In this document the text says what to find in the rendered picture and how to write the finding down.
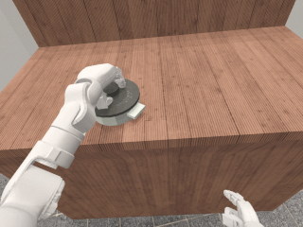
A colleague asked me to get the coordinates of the table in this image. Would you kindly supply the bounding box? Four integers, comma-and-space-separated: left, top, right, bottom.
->
0, 0, 303, 219

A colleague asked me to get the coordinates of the left robot upper arm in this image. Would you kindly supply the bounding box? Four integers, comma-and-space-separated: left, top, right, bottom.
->
0, 165, 65, 227

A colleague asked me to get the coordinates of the right robot hand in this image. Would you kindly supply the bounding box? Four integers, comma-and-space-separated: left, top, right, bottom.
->
223, 189, 259, 227

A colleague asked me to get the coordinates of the left robot forearm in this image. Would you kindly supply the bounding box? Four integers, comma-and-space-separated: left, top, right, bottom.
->
0, 76, 102, 206

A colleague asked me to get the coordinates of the pot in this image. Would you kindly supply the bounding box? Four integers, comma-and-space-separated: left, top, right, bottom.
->
96, 99, 146, 126

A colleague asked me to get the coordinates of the lid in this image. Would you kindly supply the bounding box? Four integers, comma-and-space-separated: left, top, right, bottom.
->
95, 79, 140, 118

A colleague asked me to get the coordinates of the knob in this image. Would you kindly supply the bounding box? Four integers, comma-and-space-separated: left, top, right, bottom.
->
103, 82, 120, 97

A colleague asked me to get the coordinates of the left robot hand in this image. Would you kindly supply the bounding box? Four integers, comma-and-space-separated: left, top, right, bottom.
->
77, 63, 126, 110

